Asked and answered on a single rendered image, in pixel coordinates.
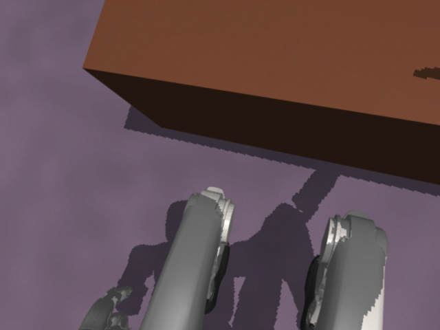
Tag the left robot hand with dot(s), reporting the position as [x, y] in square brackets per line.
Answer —
[101, 316]

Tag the right robot foot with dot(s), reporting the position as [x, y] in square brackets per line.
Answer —
[310, 285]

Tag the left robot foot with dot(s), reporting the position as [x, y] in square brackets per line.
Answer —
[210, 303]

